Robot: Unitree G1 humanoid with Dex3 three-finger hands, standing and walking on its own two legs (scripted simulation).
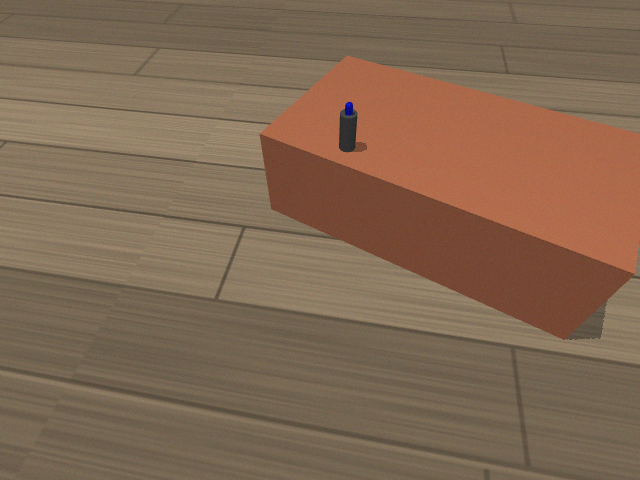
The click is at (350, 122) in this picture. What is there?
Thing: necked bottle
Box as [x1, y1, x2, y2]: [339, 102, 356, 151]
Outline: 350,102 347,102 345,108 340,112 339,148 343,151 350,151 354,148 356,111 352,108 352,104
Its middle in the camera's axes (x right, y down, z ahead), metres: +0.10 -0.37 +1.30
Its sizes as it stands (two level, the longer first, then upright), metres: 0.055 0.055 0.171
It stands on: a support 0.39 m high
